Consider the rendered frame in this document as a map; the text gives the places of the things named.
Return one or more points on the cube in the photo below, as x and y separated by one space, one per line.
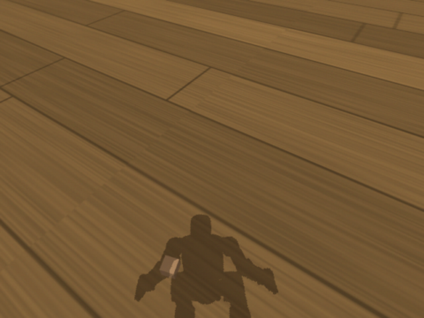
170 267

